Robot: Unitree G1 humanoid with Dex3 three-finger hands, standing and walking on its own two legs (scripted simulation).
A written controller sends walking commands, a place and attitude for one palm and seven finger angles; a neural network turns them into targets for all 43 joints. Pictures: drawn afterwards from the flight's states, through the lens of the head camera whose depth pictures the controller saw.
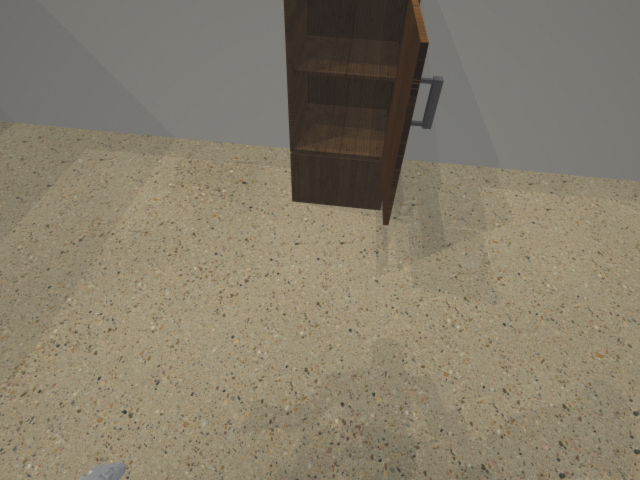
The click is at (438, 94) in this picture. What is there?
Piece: cupboard door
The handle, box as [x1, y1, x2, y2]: [411, 76, 443, 128]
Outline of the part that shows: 441,76 433,76 432,78 421,78 420,82 430,83 431,87 423,120 411,121 411,125 421,125 422,128 430,128 443,81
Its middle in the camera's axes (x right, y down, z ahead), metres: +0.27 -0.36 +1.02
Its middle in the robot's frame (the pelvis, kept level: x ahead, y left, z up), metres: +1.02 -0.23 -0.04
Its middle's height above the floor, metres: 0.73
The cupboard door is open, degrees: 92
